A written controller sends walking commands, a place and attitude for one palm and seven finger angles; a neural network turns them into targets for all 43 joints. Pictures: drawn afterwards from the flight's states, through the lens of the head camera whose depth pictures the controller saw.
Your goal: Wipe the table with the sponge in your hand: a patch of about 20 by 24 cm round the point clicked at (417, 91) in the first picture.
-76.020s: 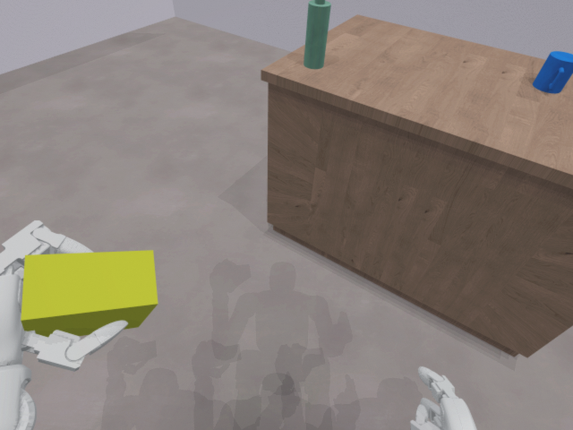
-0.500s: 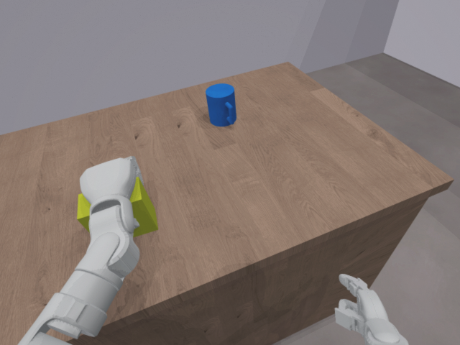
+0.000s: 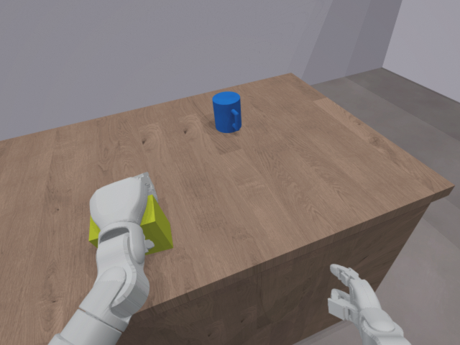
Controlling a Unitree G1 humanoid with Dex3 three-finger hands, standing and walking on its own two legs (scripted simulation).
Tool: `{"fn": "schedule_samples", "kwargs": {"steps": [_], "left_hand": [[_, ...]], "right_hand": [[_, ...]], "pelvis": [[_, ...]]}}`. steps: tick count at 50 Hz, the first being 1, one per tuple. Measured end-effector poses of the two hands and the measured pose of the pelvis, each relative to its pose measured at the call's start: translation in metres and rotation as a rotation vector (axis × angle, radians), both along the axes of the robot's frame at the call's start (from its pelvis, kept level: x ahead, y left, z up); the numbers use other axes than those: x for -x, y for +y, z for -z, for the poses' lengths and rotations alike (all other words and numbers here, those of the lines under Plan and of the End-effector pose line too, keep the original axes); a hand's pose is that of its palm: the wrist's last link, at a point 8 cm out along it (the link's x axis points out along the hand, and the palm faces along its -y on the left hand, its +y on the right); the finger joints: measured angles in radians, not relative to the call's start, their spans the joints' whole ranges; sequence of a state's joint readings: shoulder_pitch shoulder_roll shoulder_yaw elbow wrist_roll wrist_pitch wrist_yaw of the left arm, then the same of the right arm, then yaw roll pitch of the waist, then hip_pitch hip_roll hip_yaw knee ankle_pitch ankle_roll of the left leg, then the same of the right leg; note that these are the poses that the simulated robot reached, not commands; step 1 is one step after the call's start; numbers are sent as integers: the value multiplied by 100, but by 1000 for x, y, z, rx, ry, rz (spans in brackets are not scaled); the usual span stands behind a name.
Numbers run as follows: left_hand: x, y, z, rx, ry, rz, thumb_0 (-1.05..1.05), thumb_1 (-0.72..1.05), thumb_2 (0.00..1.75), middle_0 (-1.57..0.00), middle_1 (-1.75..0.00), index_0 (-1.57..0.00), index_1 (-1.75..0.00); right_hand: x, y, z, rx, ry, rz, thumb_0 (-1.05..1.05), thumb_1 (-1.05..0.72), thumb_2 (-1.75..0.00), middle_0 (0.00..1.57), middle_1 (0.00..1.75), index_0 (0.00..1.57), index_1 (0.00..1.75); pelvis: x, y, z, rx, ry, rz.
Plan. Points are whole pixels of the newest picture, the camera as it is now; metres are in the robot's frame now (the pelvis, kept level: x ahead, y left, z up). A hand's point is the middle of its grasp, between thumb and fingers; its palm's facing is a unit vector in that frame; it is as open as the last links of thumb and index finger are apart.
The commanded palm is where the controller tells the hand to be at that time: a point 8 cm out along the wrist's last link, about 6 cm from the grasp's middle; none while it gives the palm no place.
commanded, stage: wipe back along the middle lane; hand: left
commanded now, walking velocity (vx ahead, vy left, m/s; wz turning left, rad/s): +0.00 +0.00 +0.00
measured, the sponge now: (137, 235) +0.29 +0.22 +0.05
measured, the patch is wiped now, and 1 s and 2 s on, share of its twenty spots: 0.75 0.80 1.00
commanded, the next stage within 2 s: slide across to the third lane in 0.20 s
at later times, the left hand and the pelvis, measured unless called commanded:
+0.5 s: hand (150, 228) +0.27 +0.18 +0.11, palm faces +0.17 -0.16 -0.97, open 9.9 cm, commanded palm +0.23 +0.15 +0.15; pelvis -0.01 -0.02 +0.00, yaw +0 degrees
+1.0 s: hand (191, 219) +0.29 +0.11 +0.11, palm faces +0.13 -0.19 -0.97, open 9.9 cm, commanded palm +0.26 +0.10 +0.16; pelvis -0.02 -0.05 +0.00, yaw +0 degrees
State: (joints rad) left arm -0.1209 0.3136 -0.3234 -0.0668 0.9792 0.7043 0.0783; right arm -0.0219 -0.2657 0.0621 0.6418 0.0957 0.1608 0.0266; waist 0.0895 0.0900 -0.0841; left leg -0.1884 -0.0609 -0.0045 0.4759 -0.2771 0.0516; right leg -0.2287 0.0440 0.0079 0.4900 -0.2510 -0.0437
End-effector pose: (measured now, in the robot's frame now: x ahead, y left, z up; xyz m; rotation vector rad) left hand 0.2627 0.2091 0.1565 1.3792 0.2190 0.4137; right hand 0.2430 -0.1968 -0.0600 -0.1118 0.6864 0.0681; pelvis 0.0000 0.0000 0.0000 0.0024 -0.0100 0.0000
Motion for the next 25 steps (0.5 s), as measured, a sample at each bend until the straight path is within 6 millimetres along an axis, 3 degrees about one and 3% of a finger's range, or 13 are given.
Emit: {"fn": "schedule_samples", "kwargs": {"steps": [18, 25], "left_hand": [[26, -23, 1, 26, -32, 17, 1, -51, 103, -67, -150, -76, -140], [22, -32, 0, 21, -11, 10, 1, -52, 103, -68, -148, -78, -138]], "right_hand": [[2, -2, -1, -35, -13, -29, 1, -90, -90, 20, 30, 19, 29], [1, -9, -1, -22, -24, -32, 1, -90, -90, 20, 30, 20, 30]], "pelvis": [[7, -13, 2, -8, -21, 2], [11, -21, 2, -12, -28, -7]]}}
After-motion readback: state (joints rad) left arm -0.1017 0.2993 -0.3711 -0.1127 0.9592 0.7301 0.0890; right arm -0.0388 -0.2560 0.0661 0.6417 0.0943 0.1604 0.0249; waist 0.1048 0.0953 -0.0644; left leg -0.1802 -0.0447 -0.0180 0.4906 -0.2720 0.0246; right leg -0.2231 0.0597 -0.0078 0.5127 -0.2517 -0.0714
